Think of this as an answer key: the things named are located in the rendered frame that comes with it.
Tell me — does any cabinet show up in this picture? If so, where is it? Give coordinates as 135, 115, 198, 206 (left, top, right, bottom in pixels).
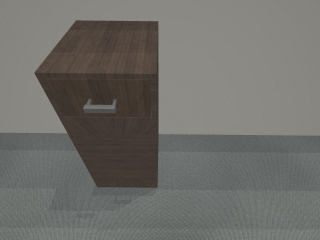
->
34, 20, 159, 188

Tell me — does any drawer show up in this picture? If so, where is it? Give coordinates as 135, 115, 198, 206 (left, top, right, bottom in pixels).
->
45, 78, 152, 117

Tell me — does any handle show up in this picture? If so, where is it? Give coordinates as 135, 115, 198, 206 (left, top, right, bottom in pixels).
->
83, 99, 117, 114

